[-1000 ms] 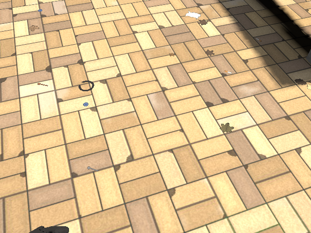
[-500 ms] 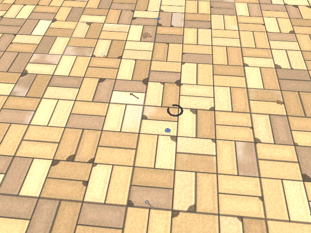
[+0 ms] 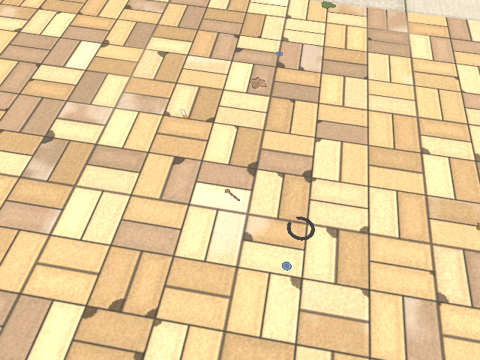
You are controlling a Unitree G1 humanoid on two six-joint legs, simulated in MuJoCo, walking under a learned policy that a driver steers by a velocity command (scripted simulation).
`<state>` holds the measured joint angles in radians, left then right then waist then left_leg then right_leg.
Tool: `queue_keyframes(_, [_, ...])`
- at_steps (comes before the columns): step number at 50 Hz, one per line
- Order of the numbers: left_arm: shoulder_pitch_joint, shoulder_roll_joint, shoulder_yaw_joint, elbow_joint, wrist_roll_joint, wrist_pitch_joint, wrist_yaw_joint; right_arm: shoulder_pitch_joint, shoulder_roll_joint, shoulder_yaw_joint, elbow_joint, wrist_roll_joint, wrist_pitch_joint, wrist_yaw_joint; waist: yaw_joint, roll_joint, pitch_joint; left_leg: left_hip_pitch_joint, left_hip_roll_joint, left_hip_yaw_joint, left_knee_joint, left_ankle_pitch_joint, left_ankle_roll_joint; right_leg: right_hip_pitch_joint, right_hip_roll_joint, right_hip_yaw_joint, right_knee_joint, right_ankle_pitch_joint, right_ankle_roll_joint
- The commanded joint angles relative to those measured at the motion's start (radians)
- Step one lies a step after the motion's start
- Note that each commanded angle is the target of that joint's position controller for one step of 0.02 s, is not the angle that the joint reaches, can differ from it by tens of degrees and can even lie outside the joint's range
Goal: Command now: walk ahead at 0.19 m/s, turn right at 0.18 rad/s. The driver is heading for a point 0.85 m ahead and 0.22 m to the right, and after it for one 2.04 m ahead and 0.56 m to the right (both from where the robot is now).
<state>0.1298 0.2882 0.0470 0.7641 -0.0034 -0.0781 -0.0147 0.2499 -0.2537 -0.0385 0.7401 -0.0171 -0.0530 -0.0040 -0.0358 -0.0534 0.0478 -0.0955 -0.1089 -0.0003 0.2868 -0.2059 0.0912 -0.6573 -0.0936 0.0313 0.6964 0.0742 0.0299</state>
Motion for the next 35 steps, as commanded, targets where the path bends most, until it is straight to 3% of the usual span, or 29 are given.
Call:
queue_keyframes(1, [-0.022,0.070,0.014,-0.061,-0.008,-0.008,-0.017,-0.007,-0.160,-0.042,-0.024,-0.005,-0.007,-0.010,-0.007,0.117,-0.079,-0.016,0.274,-0.015,-0.024,0.603,0.086,0.163,0.034,-0.008,-0.076,0.061,-0.020])
queue_keyframes(5, [0.001,0.113,0.035,-0.092,0.008,-0.004,-0.040,-0.041,-0.177,-0.054,-0.014,0.019,0.030,-0.029,0.020,0.125,-0.073,0.106,0.319,-0.031,0.159,0.741,0.077,0.117,0.075,-0.042,-0.126,-0.180,-0.068])
queue_keyframes(6, [0.075,0.125,0.045,-0.078,0.010,-0.005,-0.042,-0.060,-0.176,-0.054,-0.021,0.027,0.041,-0.038,0.059,0.116,-0.103,0.097,0.293,-0.012,0.269,0.791,0.051,0.204,0.103,-0.063,-0.191,-0.144,-0.089])
queue_keyframes(7, [0.156,0.179,0.065,-0.070,0.013,-0.007,-0.034,-0.041,-0.172,-0.053,-0.030,0.020,0.044,-0.046,0.089,0.051,-0.167,0.031,0.224,0.029,0.451,0.705,-0.006,0.366,0.075,0.010,-0.239,0.150,-0.135])
queue_keyframes(8, [0.206,0.264,0.083,-0.085,0.021,-0.003,-0.019,-0.001,-0.144,-0.042,-0.068,-0.013,0.034,-0.044,0.069,-0.123,-0.267,-0.228,0.080,0.075,0.783,0.240,-0.088,0.630,-0.119,0.294,-0.206,0.578,-0.270])
queue_keyframes(9, [0.215,0.229,0.068,-0.093,0.028,0.009,-0.008,0.036,-0.096,-0.023,-0.075,-0.018,0.030,-0.028,0.056,-0.238,-0.392,-0.482,-0.057,-0.032,1.033,-0.463,-0.139,0.831,-0.282,0.601,-0.261,0.635,-0.454])
queue_keyframes(10, [0.173,0.181,0.057,-0.118,0.014,0.020,-0.004,0.035,-0.150,-0.031,-0.059,0.007,0.029,-0.012,0.073,-0.103,-0.411,-0.507,0.022,-0.150,1.102,-0.426,-0.129,0.784,-0.255,0.559,-0.290,0.408,-0.423])
queue_keyframes(11, [0.107,0.151,0.052,-0.140,0.003,0.032,0.004,-0.028,-0.154,-0.034,-0.071,0.024,0.038,-0.010,0.066,-0.029,-0.313,-0.543,0.057,-0.135,1.097,-0.365,-0.128,0.686,-0.205,0.465,-0.304,0.216,-0.371])
queue_keyframes(12, [0.066,0.133,0.045,-0.148,-0.008,0.046,0.009,-0.061,-0.146,-0.035,-0.072,0.018,0.050,-0.016,0.050,0.050,-0.214,-0.553,0.090,-0.117,1.012,-0.319,-0.130,0.553,-0.162,0.399,-0.344,0.077,-0.324])
queue_keyframes(13, [0.039,0.125,0.041,-0.158,-0.011,0.056,0.015,-0.081,-0.154,-0.041,-0.078,0.008,0.062,-0.027,0.036,0.052,-0.167,-0.517,0.115,-0.111,0.914,-0.277,-0.132,0.453,-0.127,0.367,-0.372,-0.041,-0.292])
queue_keyframes(15, [0.019,0.149,0.052,-0.170,0.005,0.077,0.023,-0.065,-0.113,-0.033,-0.080,0.008,0.071,-0.030,0.014,-0.034,-0.132,-0.422,0.089,-0.068,0.745,-0.230,-0.150,0.340,-0.048,0.319,-0.404,-0.120,-0.263])
queue_keyframes(17, [0.035,0.168,0.063,-0.174,0.009,0.085,0.034,-0.050,-0.101,-0.030,-0.070,0.011,0.066,-0.035,0.022,-0.070,-0.168,-0.377,0.079,-0.069,0.644,-0.205,-0.167,0.346,-0.039,0.314,-0.393,-0.102,-0.268])
queue_keyframes(19, [0.034,0.178,0.070,-0.181,0.000,0.091,0.043,-0.058,-0.104,-0.030,-0.067,0.011,0.062,-0.036,0.033,-0.074,-0.195,-0.340,0.078,-0.079,0.562,-0.150,-0.174,0.348,-0.034,0.328,-0.383,-0.157,-0.257])
queue_keyframes(23, [0.030,0.178,0.074,-0.192,-0.003,0.110,0.046,-0.082,-0.116,-0.038,-0.075,0.019,0.047,-0.028,0.052,-0.105,-0.188,-0.304,0.069,-0.090,0.432,-0.125,-0.164,0.362,-0.029,0.406,-0.371,-0.278,-0.233])
queue_keyframes(26, [0.009,0.168,0.073,-0.201,-0.015,0.125,0.049,-0.030,-0.118,-0.048,-0.059,0.023,0.027,-0.015,0.018,-0.114,-0.172,-0.185,0.063,-0.064,0.192,-0.025,-0.126,0.345,0.004,0.429,-0.316,-0.284,-0.190])
queue_keyframes(27, [0.029,0.146,0.067,-0.200,-0.017,0.127,0.050,-0.003,-0.151,-0.061,-0.054,0.016,0.024,-0.016,0.014,-0.080,-0.172,-0.097,0.134,-0.107,0.109,0.008,-0.095,0.289,0.046,0.401,-0.261,-0.348,-0.150])
queue_keyframes(28, [0.049,0.096,0.054,-0.212,-0.012,0.126,0.047,-0.002,-0.240,-0.080,-0.065,-0.009,0.030,-0.022,0.040,0.125,-0.159,-0.023,0.352,-0.322,0.034,0.014,0.002,0.144,0.147,0.263,-0.066,-0.526,-0.089])
queue_keyframes(29, [0.032,0.122,0.065,-0.239,-0.013,0.111,0.042,-0.029,-0.265,-0.088,-0.066,-0.042,0.034,-0.019,0.049,0.373,-0.114,-0.091,0.494,-0.534,-0.027,0.149,0.144,0.025,0.244,0.107,0.173,-0.681,-0.040])
queue_keyframes(30, [0.066,0.187,0.086,-0.213,-0.001,0.104,0.040,-0.086,-0.205,-0.071,-0.100,-0.040,0.029,-0.024,0.058,0.279,-0.111,-0.103,0.501,-0.496,-0.007,0.207,0.167,0.028,0.183,0.140,0.358,-0.648,-0.010])
queue_keyframes(31, [0.092,0.197,0.095,-0.181,-0.009,0.109,0.039,-0.128,-0.161,-0.061,-0.111,-0.024,0.028,-0.030,0.074,0.204,-0.107,-0.104,0.441,-0.383,0.025,0.236,0.123,0.030,0.177,0.128,0.432,-0.589,0.004])
queue_keyframes(32, [0.114,0.173,0.091,-0.159,-0.009,0.120,0.043,-0.136,-0.147,-0.057,-0.114,-0.004,0.029,-0.034,0.075,0.165,-0.114,-0.067,0.384,-0.308,0.029,0.127,0.079,0.008,0.159,0.105,0.473,-0.519,0.019])
queue_keyframes(33, [0.106,0.149,0.083,-0.162,-0.007,0.128,0.041,-0.118,-0.138,-0.053,-0.109,0.011,0.030,-0.039,0.053,0.175,-0.101,-0.037,0.370,-0.282,0.011,0.020,0.070,-0.040,0.142,0.093,0.506,-0.462,0.030])
queue_keyframes(35, [0.049,0.114,0.067,-0.192,-0.017,0.124,0.028,-0.059,-0.150,-0.054,-0.096,0.014,0.035,-0.049,0.011,0.217,-0.072,-0.003,0.346,-0.241,-0.046,-0.152,0.068,-0.089,0.115,0.031,0.473,-0.406,0.042])
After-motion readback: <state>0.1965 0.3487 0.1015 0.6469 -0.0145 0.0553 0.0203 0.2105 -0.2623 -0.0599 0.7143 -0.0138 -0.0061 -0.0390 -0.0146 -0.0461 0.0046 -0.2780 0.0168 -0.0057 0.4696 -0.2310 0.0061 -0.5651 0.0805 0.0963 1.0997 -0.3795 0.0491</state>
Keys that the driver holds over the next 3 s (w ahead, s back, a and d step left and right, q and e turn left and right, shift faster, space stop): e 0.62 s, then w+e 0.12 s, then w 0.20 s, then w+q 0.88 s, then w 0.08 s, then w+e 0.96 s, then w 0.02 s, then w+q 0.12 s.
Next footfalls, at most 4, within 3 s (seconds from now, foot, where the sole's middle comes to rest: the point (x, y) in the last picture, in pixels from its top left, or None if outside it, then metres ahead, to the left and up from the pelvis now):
0.14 right None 0.22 -0.12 -0.78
0.54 left None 0.24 0.11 -0.78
0.98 right None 0.16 -0.16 -0.78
1.44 left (266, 320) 0.57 -0.09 -0.78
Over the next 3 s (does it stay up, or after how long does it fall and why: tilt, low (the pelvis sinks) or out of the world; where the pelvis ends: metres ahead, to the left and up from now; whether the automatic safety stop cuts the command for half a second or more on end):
stays up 1.17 -0.36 -0.02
